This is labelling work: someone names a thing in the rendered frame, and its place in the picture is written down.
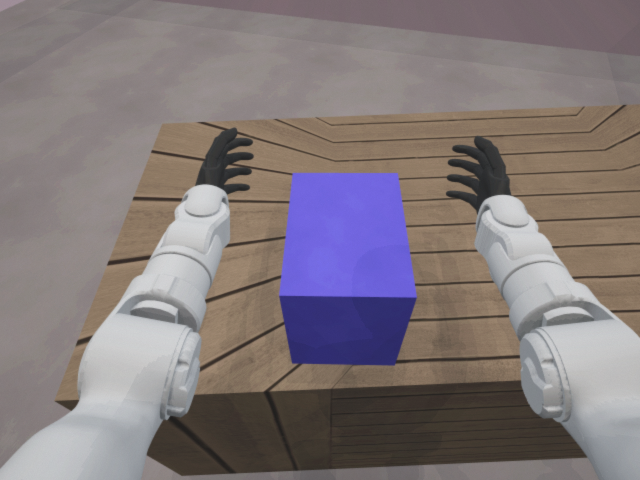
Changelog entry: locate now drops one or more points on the left robot forearm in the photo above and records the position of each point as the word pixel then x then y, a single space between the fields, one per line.
pixel 181 270

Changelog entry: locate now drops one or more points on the right robot hand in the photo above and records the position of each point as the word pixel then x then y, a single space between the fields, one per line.
pixel 491 171

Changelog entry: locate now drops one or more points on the pedestal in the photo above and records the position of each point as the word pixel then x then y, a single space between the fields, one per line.
pixel 455 393

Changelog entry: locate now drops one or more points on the robot left upper arm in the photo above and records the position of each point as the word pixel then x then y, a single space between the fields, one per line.
pixel 140 372

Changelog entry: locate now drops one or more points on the left robot hand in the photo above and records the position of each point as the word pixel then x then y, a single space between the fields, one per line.
pixel 213 170

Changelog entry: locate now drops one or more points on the robot right upper arm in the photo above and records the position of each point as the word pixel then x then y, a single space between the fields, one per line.
pixel 587 377

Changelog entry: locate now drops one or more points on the right robot forearm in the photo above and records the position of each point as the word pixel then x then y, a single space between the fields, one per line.
pixel 533 281

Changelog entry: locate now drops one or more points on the carton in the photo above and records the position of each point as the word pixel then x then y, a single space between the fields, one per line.
pixel 347 287

